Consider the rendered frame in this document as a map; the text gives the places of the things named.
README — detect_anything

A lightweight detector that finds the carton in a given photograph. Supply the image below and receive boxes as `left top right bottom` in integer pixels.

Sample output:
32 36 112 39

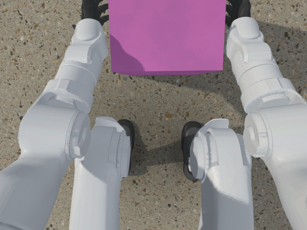
108 0 226 76

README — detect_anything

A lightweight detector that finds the robot left upper arm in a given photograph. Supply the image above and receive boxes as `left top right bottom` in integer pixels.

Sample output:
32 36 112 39
0 103 91 230

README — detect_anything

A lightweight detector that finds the robot right forearm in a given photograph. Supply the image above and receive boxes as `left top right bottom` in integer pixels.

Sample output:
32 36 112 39
224 17 307 114

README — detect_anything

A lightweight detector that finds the robot left hand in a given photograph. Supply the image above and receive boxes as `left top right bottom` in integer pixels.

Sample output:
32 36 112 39
81 0 109 26

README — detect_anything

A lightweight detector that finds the robot right foot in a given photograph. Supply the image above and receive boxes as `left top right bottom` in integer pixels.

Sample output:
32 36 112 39
181 121 202 181

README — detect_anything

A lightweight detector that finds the robot left forearm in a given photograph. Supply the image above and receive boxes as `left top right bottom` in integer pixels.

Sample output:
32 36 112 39
18 18 108 147

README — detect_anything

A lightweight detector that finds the robot right hand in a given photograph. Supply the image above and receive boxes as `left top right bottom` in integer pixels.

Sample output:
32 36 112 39
225 0 251 29

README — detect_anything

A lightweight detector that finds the robot right upper arm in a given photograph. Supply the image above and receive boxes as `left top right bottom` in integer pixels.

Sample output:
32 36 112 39
243 103 307 230

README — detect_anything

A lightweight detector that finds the robot left thigh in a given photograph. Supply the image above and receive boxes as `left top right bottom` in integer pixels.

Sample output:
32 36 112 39
69 126 131 230

